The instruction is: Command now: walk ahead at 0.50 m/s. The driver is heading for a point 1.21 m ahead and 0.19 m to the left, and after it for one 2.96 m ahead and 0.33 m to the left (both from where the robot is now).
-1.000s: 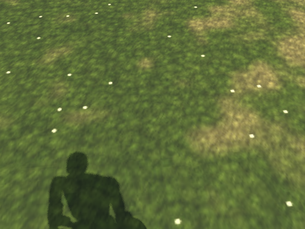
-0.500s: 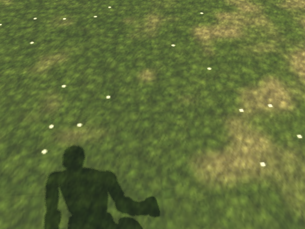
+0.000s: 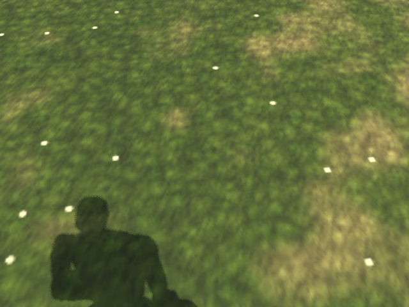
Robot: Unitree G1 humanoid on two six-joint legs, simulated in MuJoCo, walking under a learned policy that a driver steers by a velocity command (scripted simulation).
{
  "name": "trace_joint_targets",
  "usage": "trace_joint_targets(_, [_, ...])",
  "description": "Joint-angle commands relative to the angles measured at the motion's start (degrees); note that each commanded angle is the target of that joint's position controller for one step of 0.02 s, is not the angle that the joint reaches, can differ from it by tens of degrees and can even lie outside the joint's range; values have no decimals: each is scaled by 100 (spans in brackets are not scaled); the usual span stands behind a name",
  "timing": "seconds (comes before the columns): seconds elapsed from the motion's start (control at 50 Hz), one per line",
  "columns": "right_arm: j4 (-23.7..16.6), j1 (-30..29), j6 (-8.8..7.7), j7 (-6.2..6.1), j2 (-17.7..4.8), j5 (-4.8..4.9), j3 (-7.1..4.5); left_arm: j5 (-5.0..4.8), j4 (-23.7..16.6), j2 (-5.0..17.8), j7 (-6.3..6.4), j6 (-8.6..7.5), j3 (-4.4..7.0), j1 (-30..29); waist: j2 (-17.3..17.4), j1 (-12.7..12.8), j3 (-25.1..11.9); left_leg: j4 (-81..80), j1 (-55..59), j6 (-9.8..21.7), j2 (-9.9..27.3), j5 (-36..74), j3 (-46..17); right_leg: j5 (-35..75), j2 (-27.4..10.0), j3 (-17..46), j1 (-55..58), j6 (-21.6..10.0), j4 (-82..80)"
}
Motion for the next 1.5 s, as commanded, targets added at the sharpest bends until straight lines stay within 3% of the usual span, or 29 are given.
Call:
trace_joint_targets(0.02, [-920, -769, -119, -173, -486, -82, -94, 182, 107, 751, 204, -37, 142, 1022, -79, 464, -667, -319, -3519, -71, 687, 1841, -156, -865, -2922, 3856, 2893, -1547, -1549])
trace_joint_targets(0.06, [-851, -653, 122, -157, -234, -299, -116, 203, 76, 465, 169, -57, -13, 318, 21, -129, 444, -2246, -1880, -358, 1001, 2170, -225, 40, -2062, 2250, 62, -1106, -1785])
trace_joint_targets(0.08, [-846, -612, 123, -186, -178, -337, -125, 264, 127, 572, 213, -66, 10, 433, -243, -134, 481, -2867, -1242, -456, 907, 2427, -36, 183, -1604, 1679, -527, -1009, -1929])
trace_joint_targets(0.14, [-1072, -1406, 18, -109, -304, -400, -127, 136, 155, 1009, 382, -97, 162, 769, -486, 98, 247, -5137, -275, -390, 781, 3869, 224, 1103, -1198, 897, -586, -836, -1902])
trace_joint_targets(0.26, [-1548, -2829, 15, 114, -497, -243, -104, -63, 452, 1096, 393, 52, 305, 1606, -291, 635, 318, -6854, -543, -105, 533, 3504, 318, 447, -1719, 1273, 1394, -686, -1787])
trace_joint_targets(0.32, [-1461, -2465, -61, 196, -737, -291, -227, -2, 515, 1193, 360, 163, 326, 1666, -381, 364, 48, -7368, 420, 159, 232, 2749, 637, 1139, -1521, 1084, 1753, -438, -1003])
trace_joint_targets(0.34, [-1201, -1643, -76, 171, -1026, -304, -364, 50, 480, 1068, 340, 159, 273, 1648, -245, 45, -483, -7255, 1647, 327, 251, 3012, 569, 1799, -1189, 764, 1438, -280, -5])
trace_joint_targets(0.36, [-984, -522, -78, 145, -1561, -337, -516, 160, 328, 780, 333, 90, 165, 1680, 468, -294, -1362, -7058, 3655, 808, 1322, 3566, -700, 907, -705, 274, 32, 46, 1937])
trace_joint_targets(0.38, [-773, 69, -35, 195, -1878, -273, -597, 122, 245, 348, 288, -80, 18, 1925, 1841, -285, -2007, -7912, 5231, 1503, 2246, 2347, -3054, -1854, 30, 283, -1975, 325, 3685])
trace_joint_targets(0.4, [-802, 148, -28, 186, -1481, -280, -489, 27, 259, 922, 274, -181, 174, 1560, 1238, -430, -1823, -8252, 5244, 1398, 2199, 1616, -3450, -2068, -162, 905, -2740, 272, 4374])
trace_joint_targets(0.42, [-921, -438, -33, 164, -1339, -310, -422, -40, 85, 1123, 295, -200, 234, 1033, 857, -319, -1101, -8349, 4527, 1177, 2075, 1867, -2726, -1515, -428, 798, -3069, 192, 4416])
trace_joint_targets(0.44, [-1059, -1013, -31, 164, -1217, -350, -372, 20, 40, 1065, 344, -156, 234, 823, 393, -82, -711, -8485, 3647, 1099, 1871, 2438, -2101, -979, -695, 668, -2794, 205, 4140])
trace_joint_targets(0.5, [-1054, -1555, -60, 207, -864, -416, -300, 101, 118, 811, 405, 19, 266, 1022, 426, 453, -340, -9004, 2172, 988, 1468, 3136, -1200, -439, -976, 697, -1728, 234, 3253])
trace_joint_targets(0.68, [-529, -751, -35, -3, -1102, -293, -355, 104, -280, 572, 308, 21, 220, -475, 294, 205, 102, -9407, 2281, 801, 1158, 3695, -68, 1770, -786, 512, -1661, 359, 760])
trace_joint_targets(0.8, [-174, -292, 18, 23, -1195, -249, -399, 36, -575, 648, 110, -44, 153, -1358, 328, -44, 494, -9089, 3147, 792, 1500, 3664, -128, 1198, -661, 390, -1663, 210, -61])
trace_joint_targets(0.86, [-133, -472, 89, 7, -1352, -238, -457, 41, -518, 860, 65, -103, 234, -959, 498, 289, 234, -8437, 3322, 628, 1527, 5057, -64, 602, -397, 141, -672, -23, -374])
trace_joint_targets(0.9, [-234, -723, 93, 10, -1161, -253, -376, 80, 20, 1339, 134, -115, 481, 817, 298, 1081, -824, -6489, 2401, 332, 1014, 5854, 379, 908, -514, 330, 1998, -408, -268])
trace_joint_targets(0.92, [-361, -315, -2, 44, -666, -310, -224, 181, 178, 1897, 188, -73, 620, 1706, -830, 1099, -1744, -4205, 154, -77, 257, 3739, 802, 518, -1989, 2517, 4377, -1163, -368])
trace_joint_targets(0.94, [-303, -182, -145, 92, -555, -279, -156, 106, 244, 1703, 166, -39, 525, 1882, -1653, 1042, -2303, -2968, -886, -122, -224, 371, 137, -77, -2614, 4464, 4908, -1600, -1251])
trace_joint_targets(0.96, [-379, -600, -236, 120, -1077, -139, -308, 79, 177, 1327, 168, -33, 401, 1473, -1228, 1025, -1586, -2462, -1477, -6, 159, 545, -169, -497, -2393, 3873, 4361, -1325, -1357])
trace_joint_targets(0.98, [-513, -1062, -267, 105, -1177, -88, -328, 76, 36, 1099, 176, -35, 335, 960, -890, 910, -972, -2580, -1526, 73, 467, 1080, 15, -390, -2150, 3024, 3512, -1086, -1488])
trace_joint_targets(1.02, [-552, -1324, -163, -2, -1062, -229, -398, 187, -37, 805, 127, -89, 241, 342, -488, 525, -289, -3369, -951, 63, 852, 1856, 91, 295, -1702, 2117, 2011, -852, -1911])
trace_joint_targets(1.1, [-602, -1311, 55, -43, -741, -286, -388, 170, 181, 949, 151, -147, 270, 614, -487, 304, -27, -4151, -779, -53, 975, 2470, 158, 902, -1548, 1498, 1399, -906, -2345])
trace_joint_targets(1.24, [-1030, -2711, 38, 75, -638, -300, -313, 112, 464, 1098, 284, -94, 273, 1304, -440, 647, 310, -6394, -798, -176, 707, 4291, 396, 1246, -1292, 814, 1631, -614, -2477])
trace_joint_targets(1.38, [-1434, -3619, -50, 298, -734, -219, -222, 67, 785, 1227, 344, 61, 340, 1839, -476, 826, 588, -7331, -887, 8, 505, 3571, 455, 1653, -1766, 868, 2875, -552, -1949])
trace_joint_targets(1.42, [-1363, -3225, -80, 317, -932, -221, -292, 60, 771, 1325, 356, 101, 380, 1696, -624, 551, 329, -7469, -77, 162, 282, 3177, 628, 2827, -1768, 805, 2951, -438, -1479])
trace_joint_targets(1.46, [-866, -1580, -87, 263, -1393, -275, -529, 84, 675, 1184, 352, 136, 323, 1485, -547, -221, -682, -7409, 2361, 498, 170, 3402, 692, 3856, -1297, 427, 2245, -177, 348])
trace_joint_targets(1.48, [-687, -609, -81, 215, -1882, -393, -651, 159, 533, 827, 330, 78, 204, 1764, 265, -324, -1606, -7239, 4663, 1125, 1526, 3382, -1095, 2008, -710, 110, 271, 160, 2434])
trace_joint_targets(1.5, [-583, -311, -37, 240, -1876, -340, -610, 145, 594, 368, 278, -63, 47, 2137, 1429, -189, -2301, -8064, 5734, 1674, 2374, 2522, -3320, -2157, 82, 560, -1244, 340, 3889])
